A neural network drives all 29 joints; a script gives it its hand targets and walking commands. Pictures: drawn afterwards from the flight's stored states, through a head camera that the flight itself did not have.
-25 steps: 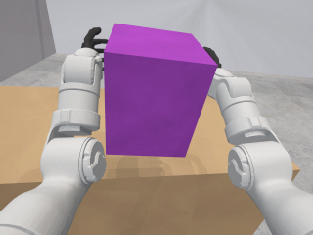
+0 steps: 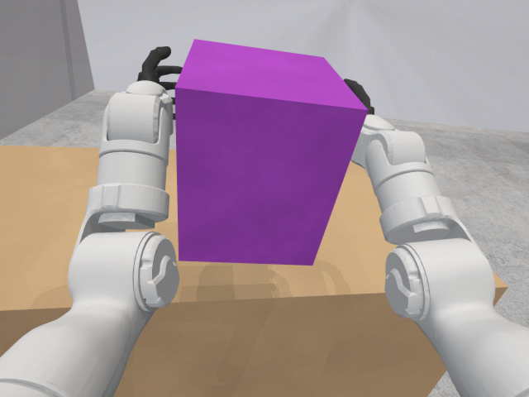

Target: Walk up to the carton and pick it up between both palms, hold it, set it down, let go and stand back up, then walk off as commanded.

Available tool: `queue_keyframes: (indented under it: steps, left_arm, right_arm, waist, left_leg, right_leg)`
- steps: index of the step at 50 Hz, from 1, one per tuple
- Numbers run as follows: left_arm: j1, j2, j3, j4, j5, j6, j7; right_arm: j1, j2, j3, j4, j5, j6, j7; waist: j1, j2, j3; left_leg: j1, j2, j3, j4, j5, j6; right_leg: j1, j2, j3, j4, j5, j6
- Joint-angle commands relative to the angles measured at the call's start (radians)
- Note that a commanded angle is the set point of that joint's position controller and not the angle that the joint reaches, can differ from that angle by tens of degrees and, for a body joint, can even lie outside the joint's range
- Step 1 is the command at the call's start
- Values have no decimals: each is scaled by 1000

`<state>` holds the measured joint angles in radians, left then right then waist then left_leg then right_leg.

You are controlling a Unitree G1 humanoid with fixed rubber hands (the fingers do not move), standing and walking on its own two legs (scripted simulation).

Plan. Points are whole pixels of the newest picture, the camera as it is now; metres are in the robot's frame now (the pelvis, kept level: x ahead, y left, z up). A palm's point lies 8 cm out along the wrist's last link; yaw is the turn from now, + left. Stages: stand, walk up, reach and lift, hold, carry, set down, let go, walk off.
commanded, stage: hold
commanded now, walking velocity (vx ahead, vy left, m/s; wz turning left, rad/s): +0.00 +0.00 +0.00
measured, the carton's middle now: (254, 154) +0.38 +0.00 +0.26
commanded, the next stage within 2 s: set down in 0.20 s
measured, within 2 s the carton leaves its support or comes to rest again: neither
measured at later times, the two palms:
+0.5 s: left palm (149, 94) +0.38 +0.15 +0.34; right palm (358, 121) +0.37 -0.14 +0.32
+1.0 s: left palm (153, 91) +0.44 +0.15 +0.33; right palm (340, 115) +0.42 -0.14 +0.31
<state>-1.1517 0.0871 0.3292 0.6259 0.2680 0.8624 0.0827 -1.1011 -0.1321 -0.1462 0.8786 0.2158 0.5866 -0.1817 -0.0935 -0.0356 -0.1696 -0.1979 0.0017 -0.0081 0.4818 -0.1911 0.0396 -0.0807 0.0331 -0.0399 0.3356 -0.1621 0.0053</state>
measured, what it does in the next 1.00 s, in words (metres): stands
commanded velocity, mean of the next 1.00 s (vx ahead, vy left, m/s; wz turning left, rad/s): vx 0.00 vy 0.00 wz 0.00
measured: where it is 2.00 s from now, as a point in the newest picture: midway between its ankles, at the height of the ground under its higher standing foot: outside the picture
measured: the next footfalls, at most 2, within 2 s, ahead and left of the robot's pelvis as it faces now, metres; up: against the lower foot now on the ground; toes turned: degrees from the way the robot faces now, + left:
none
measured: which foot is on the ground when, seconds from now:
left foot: down 0.00-1.00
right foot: down 0.00-1.00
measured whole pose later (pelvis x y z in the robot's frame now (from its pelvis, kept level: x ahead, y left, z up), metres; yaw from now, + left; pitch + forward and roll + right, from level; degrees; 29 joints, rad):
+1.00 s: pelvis +0.03 +0.00 +0.00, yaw +0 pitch -4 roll -3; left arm -1.18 0.10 0.42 0.70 0.28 0.61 0.04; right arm -1.14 -0.12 -0.14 0.94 0.22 0.37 -0.21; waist -0.09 -0.04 -0.11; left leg -0.16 0.00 -0.01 0.48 -0.24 0.04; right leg -0.02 0.03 -0.04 0.27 -0.18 0.01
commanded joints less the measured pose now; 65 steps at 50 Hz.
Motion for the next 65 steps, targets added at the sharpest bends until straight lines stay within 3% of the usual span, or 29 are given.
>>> queue_keyframes:
  steps: [1, 7, 10, 11, 13, 14, 16, 17, 19, 20, 22, 23, 28, 31, 32, 34, 35, 36, 37, 43, 47, 48, 51, 55, 59, 62, 63, 64, 65]
  left_arm:
    - [-735, -690, -300, -42, -166, -47, -154]
    - [-713, -686, -288, -12, -165, -45, -159]
    - [-739, -709, -314, -46, -183, -47, -154]
    - [-748, -711, -328, -38, -204, -25, -175]
    - [-749, -669, -273, -1, -188, -31, -178]
    - [-780, -692, -299, -17, -201, -36, -177]
    - [-821, -695, -295, -25, -224, -50, -175]
    - [-820, -685, -259, 4, -214, -69, -175]
    - [-857, -668, -234, 44, -208, -102, -175]
    - [-846, -662, -228, 56, -214, -115, -178]
    - [-873, -645, -213, 56, -189, -148, -184]
    - [-871, -622, -178, 98, -174, -172, -191]
    - [-796, -532, -107, 177, -100, -246, -220]
    - [-781, -510, -82, 195, -61, -273, -227]
    - [-785, -499, -88, 170, -71, -282, -224]
    - [-767, -507, -111, 157, -80, -291, -218]
    - [-787, -513, -135, 129, -88, -294, -220]
    - [-773, -526, -142, 129, -100, -298, -214]
    - [-762, -533, -159, 110, -110, -298, -216]
    - [-709, -634, -284, -15, -173, -301, -190]
    - [-588, -646, -307, -21, -168, -267, -191]
    - [-577, -646, -298, -22, -159, -255, -195]
    - [-512, -603, -259, 0, -125, -227, -214]
    - [-497, -581, -236, -3, -107, -212, -231]
    - [-583, -644, -321, -90, -160, -238, -216]
    - [-612, -644, -338, -100, -172, -264, -213]
    - [-620, -661, -363, -86, -192, -275, -206]
    - [-601, -655, -341, -48, -178, -274, -206]
    - [-612, -649, -337, -37, -176, -285, -211]
  right_arm:
    - [-1227, 572, 264, -326, 281, -71, 93]
    - [-1227, 586, 271, -333, 279, -66, 93]
    - [-1243, 582, 260, -352, 282, -76, 95]
    - [-1127, 669, 302, -408, 294, -34, 78]
    - [-1161, 662, 285, -377, 284, -27, 72]
    - [-1193, 660, 287, -383, 291, -35, 73]
    - [-1282, 656, 271, -429, 288, -56, 74]
    - [-1288, 668, 250, -413, 267, -72, 74]
    - [-1310, 671, 222, -387, 239, -100, 85]
    - [-1298, 670, 209, -379, 220, -115, 83]
    - [-1276, 661, 181, -316, 191, -141, 90]
    - [-1278, 666, 161, -290, 153, -170, 96]
    - [-1131, 613, 53, -133, 19, -249, 109]
    - [-1109, 617, 42, -96, -12, -284, 105]
    - [-1107, 624, 54, -123, -5, -295, 104]
    - [-1108, 623, 82, -140, 2, -307, 99]
    - [-1109, 630, 87, -151, 6, -315, 93]
    - [-1119, 631, 111, -192, 27, -324, 90]
    - [-1106, 638, 134, -210, 29, -320, 84]
    - [-1072, 649, 266, -352, 122, -328, 53]
    - [-971, 630, 306, -349, 162, -294, 28]
    - [-954, 617, 305, -323, 167, -286, 22]
    - [-857, 573, 272, -243, 155, -260, 21]
    - [-864, 535, 230, -233, 133, -265, 31]
    - [-919, 521, 235, -301, 150, -290, 41]
    - [-909, 554, 233, -314, 136, -312, 49]
    - [-898, 552, 223, -304, 130, -317, 48]
    - [-896, 550, 200, -248, 118, -315, 50]
    - [-889, 563, 179, -241, 91, -320, 54]
  waist:
    - [61, 192, -313]
    - [82, 175, -290]
    - [59, 191, -325]
    - [90, 90, -340]
    - [96, 75, -308]
    - [84, 119, -309]
    - [89, 113, -361]
    - [109, 94, -367]
    - [115, 92, -343]
    - [102, 75, -349]
    - [96, 105, -304]
    - [112, 100, -282]
    - [92, 77, -170]
    - [95, 73, -151]
    - [99, 44, -167]
    - [101, 53, -197]
    - [75, 52, -203]
    - [87, 58, -237]
    - [81, 33, -257]
    - [51, 73, -452]
    - [21, 67, -397]
    - [12, 102, -380]
    - [4, 120, -268]
    - [-2, 107, -240]
    - [-21, 155, -370]
    - [-18, 138, -433]
    - [-40, 150, -427]
    - [-29, 152, -383]
    - [-36, 126, -374]
  left_leg:
    - [50, 57, -86, -201, 93, -103]
    - [27, 50, -74, -210, 56, -88]
    - [37, 60, -85, -200, 82, -103]
    - [96, 15, -52, -194, 55, -12]
    - [100, 2, -32, -198, 25, 5]
    - [102, 4, -38, -195, 51, -8]
    - [101, 12, -43, -190, 68, -16]
    - [91, 3, -28, -188, 38, -9]
    - [84, 5, -26, -195, 4, -9]
    - [96, 5, -22, -191, 16, -7]
    - [103, 13, -24, -204, 4, -15]
    - [100, 10, -15, -211, -41, -15]
    - [68, 16, 4, -261, -156, -12]
    - [86, 8, 16, -258, -122, -7]
    - [93, 6, 18, -257, -106, -4]
    - [134, -1, 24, -244, -51, -10]
    - [150, -6, 20, -233, -17, -12]
    - [170, -5, 21, -227, 28, -17]
    - [190, -6, 25, -219, 60, -14]
    - [327, -18, 5, -127, 384, -54]
    - [334, -19, -11, -93, 473, -76]
    - [340, -18, -9, -91, 482, -79]
    - [332, -18, -5, -106, 441, -87]
    - [336, -4, -9, -119, 423, -94]
    - [415, 13, -33, -85, 514, -122]
    - [445, 14, -27, -76, 516, -122]
    - [441, 16, -34, -75, 520, -132]
    - [434, 21, -34, -83, 488, -132]
    - [420, 15, -31, -90, 465, -120]
  right_leg:
    - [60, 59, 58, -22, 70, -18]
    - [73, 59, 63, -27, 40, -13]
    - [71, 61, 60, -17, 73, -17]
    - [103, 48, 79, -86, 69, 6]
    - [67, 33, 78, -91, 7, 7]
    - [45, 40, 78, -89, 25, 4]
    - [33, 39, 78, -86, 31, 3]
    - [41, 41, 73, -93, 3, -3]
    - [20, 35, 75, -101, -46, -2]
    - [20, 36, 66, -101, -35, -3]
    - [9, 34, 69, -103, -55, -3]
    - [12, 29, 64, -106, -93, -1]
    - [21, 22, 46, -110, -180, 15]
    - [30, 16, 49, -114, -168, 22]
    - [45, 19, 52, -112, -164, 30]
    - [54, 19, 48, -114, -109, 29]
    - [52, 19, 43, -112, -71, 33]
    - [82, 21, 39, -108, -29, 31]
    - [90, 23, 35, -112, 8, 35]
    - [156, 44, 17, -81, 299, 20]
    - [187, 43, 23, -76, 430, 15]
    - [177, 41, 23, -75, 438, 14]
    - [147, 40, 13, -91, 365, 12]
    - [117, 45, 1, -101, 284, 11]
    - [67, 52, -5, -100, 258, -4]
    - [64, 50, -7, -98, 264, -6]
    - [55, 50, -8, -99, 258, -7]
    - [32, 49, -7, -105, 219, -8]
    - [34, 45, -11, -107, 229, -3]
